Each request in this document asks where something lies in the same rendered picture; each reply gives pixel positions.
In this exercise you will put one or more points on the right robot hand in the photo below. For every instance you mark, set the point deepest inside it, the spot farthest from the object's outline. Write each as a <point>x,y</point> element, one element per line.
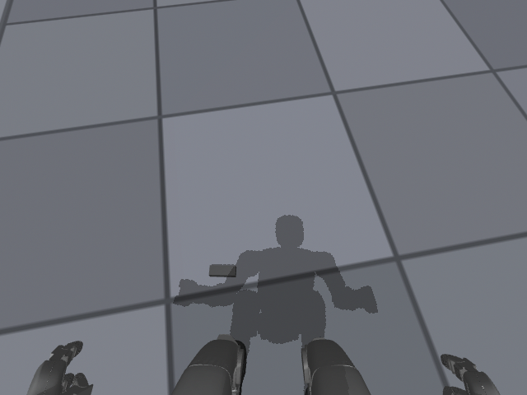
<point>476,383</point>

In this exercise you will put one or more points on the left robot hand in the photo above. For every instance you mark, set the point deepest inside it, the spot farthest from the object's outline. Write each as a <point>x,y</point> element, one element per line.
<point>50,377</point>

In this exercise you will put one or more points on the small box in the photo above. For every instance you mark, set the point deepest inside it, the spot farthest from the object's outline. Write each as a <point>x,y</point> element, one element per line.
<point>222,271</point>

